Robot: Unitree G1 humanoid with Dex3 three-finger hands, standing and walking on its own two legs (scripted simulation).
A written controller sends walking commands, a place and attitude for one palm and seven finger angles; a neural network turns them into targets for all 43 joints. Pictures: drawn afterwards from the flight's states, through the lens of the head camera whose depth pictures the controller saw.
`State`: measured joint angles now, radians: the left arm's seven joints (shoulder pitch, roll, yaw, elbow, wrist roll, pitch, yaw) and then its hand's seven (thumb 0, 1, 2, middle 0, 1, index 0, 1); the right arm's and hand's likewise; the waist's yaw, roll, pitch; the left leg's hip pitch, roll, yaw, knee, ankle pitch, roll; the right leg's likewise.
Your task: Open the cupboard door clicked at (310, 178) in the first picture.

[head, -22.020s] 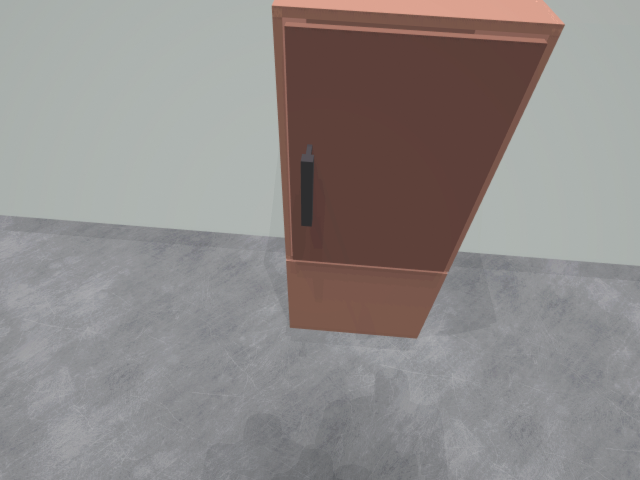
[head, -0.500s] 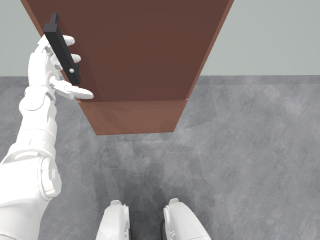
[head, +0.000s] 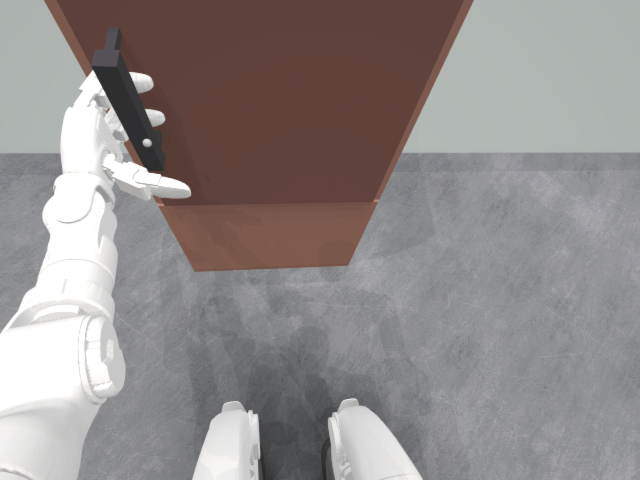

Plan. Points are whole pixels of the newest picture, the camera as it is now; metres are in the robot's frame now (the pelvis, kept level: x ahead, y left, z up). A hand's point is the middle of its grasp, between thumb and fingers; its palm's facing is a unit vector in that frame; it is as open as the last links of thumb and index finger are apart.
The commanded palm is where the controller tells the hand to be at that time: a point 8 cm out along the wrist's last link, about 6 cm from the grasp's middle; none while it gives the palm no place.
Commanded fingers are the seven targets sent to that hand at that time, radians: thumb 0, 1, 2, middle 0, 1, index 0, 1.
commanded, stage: close the thumb around the handle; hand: left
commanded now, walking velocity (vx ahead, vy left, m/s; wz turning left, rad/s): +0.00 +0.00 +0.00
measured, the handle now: (137, 107) +0.56 +0.19 +0.05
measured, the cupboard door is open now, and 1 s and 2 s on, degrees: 0 4 42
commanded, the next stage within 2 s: pull the door open along its arc in 0.62 s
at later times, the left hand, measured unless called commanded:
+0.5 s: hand (147, 144) +0.51 +0.17 +0.05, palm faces -0.02 -1.00 -0.01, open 6.2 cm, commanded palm +0.49 +0.22 +0.05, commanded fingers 0.00 0.90 0.90 -0.40 -1.35 -0.40 -1.35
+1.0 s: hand (155, 162) +0.49 +0.16 +0.05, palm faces +0.01 -1.00 +0.00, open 5.9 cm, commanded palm +0.44 +0.20 +0.05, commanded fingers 0.00 0.90 0.90 -0.40 -1.35 -0.40 -1.35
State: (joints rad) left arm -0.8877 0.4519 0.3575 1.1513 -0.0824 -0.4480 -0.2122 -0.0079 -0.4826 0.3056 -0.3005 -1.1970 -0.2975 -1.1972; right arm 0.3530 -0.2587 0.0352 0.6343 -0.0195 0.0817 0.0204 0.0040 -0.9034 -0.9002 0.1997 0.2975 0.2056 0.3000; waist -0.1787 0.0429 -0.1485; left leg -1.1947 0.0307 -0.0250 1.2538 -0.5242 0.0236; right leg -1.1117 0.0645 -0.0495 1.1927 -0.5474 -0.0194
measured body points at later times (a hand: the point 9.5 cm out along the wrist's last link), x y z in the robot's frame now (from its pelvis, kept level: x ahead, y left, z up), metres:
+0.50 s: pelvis +0.00 +0.00 +0.00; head +0.15 +0.03 +0.42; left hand +0.51 +0.23 +0.05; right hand +0.01 -0.26 -0.11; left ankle +0.02 +0.10 -0.63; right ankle +0.00 -0.11 -0.63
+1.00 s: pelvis +0.01 +0.00 +0.01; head +0.14 +0.01 +0.44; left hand +0.48 +0.21 +0.05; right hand +0.02 -0.25 -0.11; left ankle +0.02 +0.10 -0.63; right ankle +0.00 -0.11 -0.63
